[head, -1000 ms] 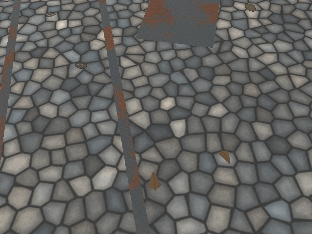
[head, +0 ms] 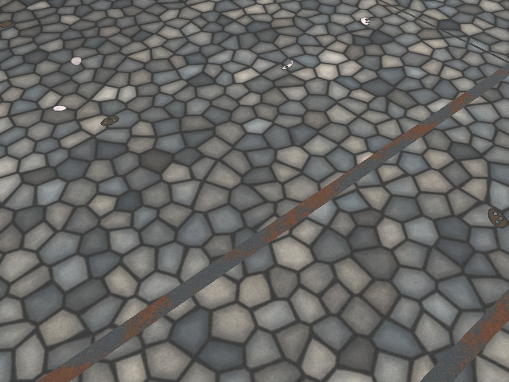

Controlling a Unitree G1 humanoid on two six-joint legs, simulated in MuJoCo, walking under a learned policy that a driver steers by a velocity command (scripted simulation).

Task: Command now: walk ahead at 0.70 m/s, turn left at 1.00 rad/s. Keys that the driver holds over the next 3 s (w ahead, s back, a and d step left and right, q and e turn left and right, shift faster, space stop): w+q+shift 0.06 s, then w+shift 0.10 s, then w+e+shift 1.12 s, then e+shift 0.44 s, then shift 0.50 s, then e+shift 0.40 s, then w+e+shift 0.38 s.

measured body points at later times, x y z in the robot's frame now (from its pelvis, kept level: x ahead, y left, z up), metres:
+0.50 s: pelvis +0.31 +0.16 -0.01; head +0.32 +0.18 +0.44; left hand +0.38 +0.43 -0.15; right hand +0.32 -0.11 -0.13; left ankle +0.18 +0.19 -0.75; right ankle +0.43 +0.02 -0.65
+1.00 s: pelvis +0.74 +0.19 -0.01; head +0.76 +0.18 +0.43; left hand +0.79 +0.47 -0.14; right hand +0.95 -0.07 -0.05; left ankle +0.99 +0.33 -0.69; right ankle +0.59 +0.18 -0.75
